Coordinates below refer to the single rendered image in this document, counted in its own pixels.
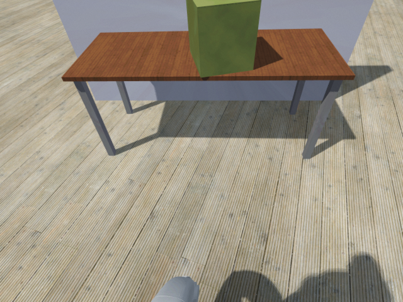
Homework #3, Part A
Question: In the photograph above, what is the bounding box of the table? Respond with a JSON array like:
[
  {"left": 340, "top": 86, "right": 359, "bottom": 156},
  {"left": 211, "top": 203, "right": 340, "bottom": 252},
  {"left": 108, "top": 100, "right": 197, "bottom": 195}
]
[{"left": 62, "top": 28, "right": 355, "bottom": 159}]

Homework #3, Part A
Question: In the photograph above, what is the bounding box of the robot left thigh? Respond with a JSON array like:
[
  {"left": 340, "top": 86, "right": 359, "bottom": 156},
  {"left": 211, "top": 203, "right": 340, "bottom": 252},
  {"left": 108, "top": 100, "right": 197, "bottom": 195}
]
[{"left": 151, "top": 276, "right": 200, "bottom": 302}]

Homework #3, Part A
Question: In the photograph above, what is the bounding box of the carton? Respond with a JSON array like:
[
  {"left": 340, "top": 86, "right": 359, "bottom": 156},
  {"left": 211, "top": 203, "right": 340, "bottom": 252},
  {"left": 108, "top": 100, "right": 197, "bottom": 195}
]
[{"left": 186, "top": 0, "right": 261, "bottom": 77}]

